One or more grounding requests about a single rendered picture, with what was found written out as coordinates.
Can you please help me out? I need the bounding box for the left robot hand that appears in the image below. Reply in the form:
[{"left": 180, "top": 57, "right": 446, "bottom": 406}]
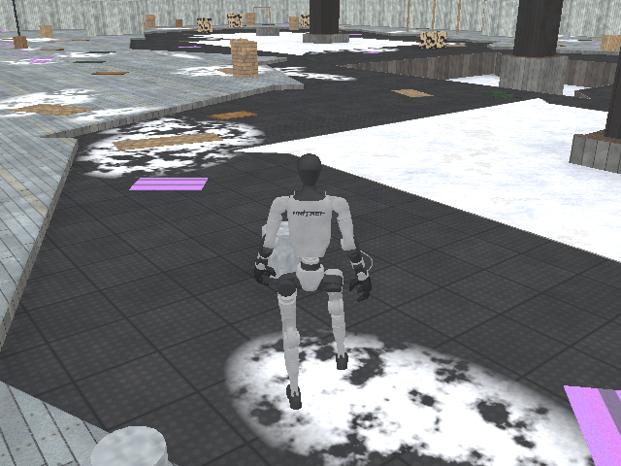
[{"left": 253, "top": 266, "right": 276, "bottom": 285}]

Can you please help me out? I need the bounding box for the left robot forearm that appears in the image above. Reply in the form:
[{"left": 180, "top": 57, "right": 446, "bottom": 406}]
[{"left": 255, "top": 234, "right": 273, "bottom": 270}]

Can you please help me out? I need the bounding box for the humanoid robot torso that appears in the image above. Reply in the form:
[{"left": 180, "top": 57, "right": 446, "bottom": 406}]
[{"left": 287, "top": 191, "right": 333, "bottom": 291}]

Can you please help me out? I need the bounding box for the left robot upper arm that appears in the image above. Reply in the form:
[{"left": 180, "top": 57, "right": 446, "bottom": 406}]
[{"left": 263, "top": 196, "right": 289, "bottom": 249}]

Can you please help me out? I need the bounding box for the right robot forearm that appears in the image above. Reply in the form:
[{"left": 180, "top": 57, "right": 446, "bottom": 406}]
[{"left": 347, "top": 236, "right": 369, "bottom": 281}]

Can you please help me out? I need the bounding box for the right robot hand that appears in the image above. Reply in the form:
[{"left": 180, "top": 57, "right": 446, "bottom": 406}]
[{"left": 349, "top": 277, "right": 372, "bottom": 302}]

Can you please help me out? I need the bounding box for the robot right shin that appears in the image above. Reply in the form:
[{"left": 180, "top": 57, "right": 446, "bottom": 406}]
[{"left": 331, "top": 299, "right": 345, "bottom": 358}]

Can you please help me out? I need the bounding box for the right robot upper arm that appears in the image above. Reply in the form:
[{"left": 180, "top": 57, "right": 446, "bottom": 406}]
[{"left": 330, "top": 196, "right": 356, "bottom": 250}]

